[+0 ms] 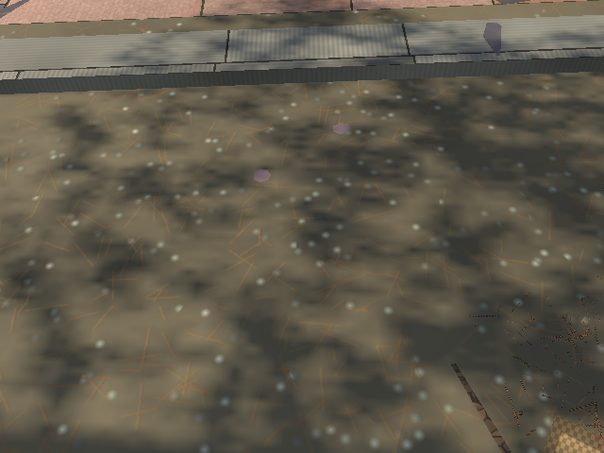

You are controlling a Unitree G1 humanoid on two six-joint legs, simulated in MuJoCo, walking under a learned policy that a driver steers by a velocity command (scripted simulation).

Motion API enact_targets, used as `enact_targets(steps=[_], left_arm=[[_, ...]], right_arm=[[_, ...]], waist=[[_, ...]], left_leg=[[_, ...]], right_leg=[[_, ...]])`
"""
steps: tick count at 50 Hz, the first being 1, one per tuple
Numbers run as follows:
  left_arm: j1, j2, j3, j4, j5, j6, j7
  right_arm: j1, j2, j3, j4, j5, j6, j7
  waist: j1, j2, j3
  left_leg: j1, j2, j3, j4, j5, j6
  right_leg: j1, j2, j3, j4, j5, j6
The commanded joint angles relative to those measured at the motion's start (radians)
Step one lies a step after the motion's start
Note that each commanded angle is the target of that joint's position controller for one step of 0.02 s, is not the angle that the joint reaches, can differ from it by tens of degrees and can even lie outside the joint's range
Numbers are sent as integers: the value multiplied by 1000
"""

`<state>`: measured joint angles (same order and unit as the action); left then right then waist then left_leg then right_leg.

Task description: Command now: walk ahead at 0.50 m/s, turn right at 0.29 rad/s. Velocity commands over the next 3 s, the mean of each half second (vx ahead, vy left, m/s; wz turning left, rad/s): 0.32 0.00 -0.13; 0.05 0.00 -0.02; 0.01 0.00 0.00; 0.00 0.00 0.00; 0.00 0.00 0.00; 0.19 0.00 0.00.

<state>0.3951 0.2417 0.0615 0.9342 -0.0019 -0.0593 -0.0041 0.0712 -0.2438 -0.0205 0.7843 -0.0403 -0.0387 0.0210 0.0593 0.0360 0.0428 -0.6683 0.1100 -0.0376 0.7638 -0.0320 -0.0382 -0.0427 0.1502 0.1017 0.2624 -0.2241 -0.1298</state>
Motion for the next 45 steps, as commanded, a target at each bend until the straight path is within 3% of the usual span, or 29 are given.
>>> enact_targets(steps=[1,3,5,7,8,9,10,11,12,13,15,20,24,27,29,30,31,32,33,34,36,40,45], left_arm=[[117,127,22,-16,7,-8,12],[125,137,20,-15,17,-10,18],[92,155,22,-21,22,-14,26],[48,175,24,-28,25,-20,24],[35,168,20,-25,19,-23,19],[43,127,7,-51,6,-29,15],[224,38,-9,-32,-41,-20,18],[184,143,9,-14,3,-12,30],[94,127,10,-28,12,-10,29],[40,105,3,-40,16,-9,25],[18,91,1,-44,29,15,11],[14,40,-15,-23,29,54,4],[-89,29,-34,-23,23,64,16],[-129,37,-40,-11,19,65,27],[-122,28,-47,7,24,58,34],[-121,52,-46,14,29,51,39],[-97,100,-39,22,35,40,45],[-144,134,-35,28,19,40,44],[-168,77,-46,34,8,39,35],[-178,48,-52,37,7,37,30],[-158,42,-54,61,6,36,36],[-139,39,-53,95,4,36,42],[-127,32,-56,129,5,38,45]], right_arm=[[-132,-52,-2,-94,6,-15,6],[-170,-61,1,-112,10,-23,8],[-133,-82,-5,-111,12,-32,7],[34,-121,-22,-60,15,-42,-6],[178,-137,-32,-16,9,-54,-18],[333,-193,-44,5,-15,-66,-35],[377,-284,-73,22,-20,-54,-31],[337,-200,-61,17,22,-41,-18],[242,-137,-42,7,31,-44,-15],[194,-86,-28,8,27,-49,-13],[186,-54,-13,36,34,-56,-20],[186,-84,-5,76,25,-65,-21],[228,-93,-2,112,24,-47,-23],[244,-90,0,132,22,-27,-28],[225,-84,3,138,30,-12,-36],[245,-74,6,144,26,-8,-39],[272,-57,9,141,22,-7,-40],[391,-1,17,172,36,0,-39],[384,-8,19,206,32,12,-45],[343,-34,11,208,30,19,-49],[302,-51,4,209,30,23,-47],[298,-21,11,243,32,21,-51],[294,-8,15,279,31,27,-58]], waist=[[44,-102,2],[51,-108,9],[13,-116,9],[-65,-121,-55],[-135,-82,-123],[-181,-8,-248],[-124,239,-386],[-109,69,-330],[-84,5,-185],[-72,-26,-124],[-41,36,-84],[5,57,-117],[-34,93,-118],[-51,80,-93],[-30,45,-59],[-34,5,-47],[-53,-57,-53],[-132,-159,-37],[-108,-138,-17],[-93,-118,24],[-78,-123,14],[-72,-61,0],[-68,-46,3]], left_leg=[[-3,-53,66,-99,56,13],[9,-69,69,-155,33,36],[90,-83,57,-216,-24,72],[315,-139,72,-269,-102,113],[498,-129,64,-336,-23,140],[750,61,-120,-313,62,186],[1002,344,-534,-321,330,372],[899,319,-583,-367,428,369],[763,275,-410,-377,504,347],[681,226,-299,-400,590,314],[575,143,-156,-451,635,257],[476,90,-16,-475,724,251],[454,67,7,-473,580,227],[438,85,-41,-470,344,230],[392,73,-64,-442,118,202],[357,55,-77,-430,-3,165],[327,13,-60,-388,-105,130],[362,-70,-5,-416,-250,109],[474,-72,3,-444,-239,97],[492,-67,-13,-441,-187,94],[514,-43,-25,-434,-120,99],[504,-34,-27,-448,-114,89],[520,-30,-26,-448,-105,85]], right_leg=[[59,-251,146,-34,502,-60],[114,-280,161,-12,544,-68],[133,-310,167,24,620,-56],[114,-296,140,172,840,-27],[69,-247,98,349,846,-3],[-96,-194,69,598,563,19],[-392,-7,-40,969,-217,72],[-455,-39,12,1053,-303,65],[-472,-72,33,1041,-237,73],[-473,-103,24,991,-202,80],[-424,-136,2,894,-171,98],[-315,-132,-53,693,-89,133],[-235,-149,-103,480,-3,133],[-187,-155,-107,371,-10,124],[-98,-160,-109,191,55,106],[-41,-202,-52,114,125,97],[13,-303,50,96,274,80],[-57,-367,111,102,350,18],[-172,-348,97,84,242,14],[-209,-296,66,73,169,42],[-193,-252,33,61,145,68],[-133,-252,25,68,187,64],[-130,-248,21,61,192,62]])
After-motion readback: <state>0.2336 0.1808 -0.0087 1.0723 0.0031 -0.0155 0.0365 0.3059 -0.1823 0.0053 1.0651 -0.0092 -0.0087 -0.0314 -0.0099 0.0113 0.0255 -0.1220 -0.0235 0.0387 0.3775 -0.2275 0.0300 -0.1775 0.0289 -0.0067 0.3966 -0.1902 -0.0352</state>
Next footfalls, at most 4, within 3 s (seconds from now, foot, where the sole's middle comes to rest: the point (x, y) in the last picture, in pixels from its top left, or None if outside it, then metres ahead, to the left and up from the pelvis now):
0.18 left None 0.28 0.12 -0.78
0.62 right None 0.30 -0.08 -0.78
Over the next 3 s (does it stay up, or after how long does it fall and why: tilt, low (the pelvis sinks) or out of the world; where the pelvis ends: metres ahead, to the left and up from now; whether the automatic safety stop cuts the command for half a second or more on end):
stays up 0.34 -0.02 -0.01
